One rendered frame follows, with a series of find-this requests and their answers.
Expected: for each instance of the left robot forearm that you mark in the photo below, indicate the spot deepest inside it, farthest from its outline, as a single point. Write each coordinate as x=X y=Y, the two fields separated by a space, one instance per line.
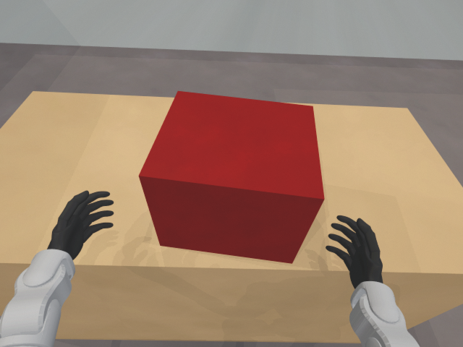
x=31 y=318

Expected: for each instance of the robot right hand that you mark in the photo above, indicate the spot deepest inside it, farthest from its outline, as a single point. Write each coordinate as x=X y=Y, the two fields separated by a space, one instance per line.
x=363 y=260

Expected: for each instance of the right robot forearm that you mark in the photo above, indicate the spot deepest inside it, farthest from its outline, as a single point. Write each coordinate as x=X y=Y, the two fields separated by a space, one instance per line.
x=376 y=319

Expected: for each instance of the carton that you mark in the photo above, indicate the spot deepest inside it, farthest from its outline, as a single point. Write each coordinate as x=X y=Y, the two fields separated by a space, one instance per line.
x=234 y=176

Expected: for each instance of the robot left hand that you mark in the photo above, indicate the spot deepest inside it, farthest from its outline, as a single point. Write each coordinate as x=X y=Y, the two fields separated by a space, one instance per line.
x=72 y=230

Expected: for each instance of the pedestal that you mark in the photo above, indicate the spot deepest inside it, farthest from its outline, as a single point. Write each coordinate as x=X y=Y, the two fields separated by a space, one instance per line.
x=376 y=163

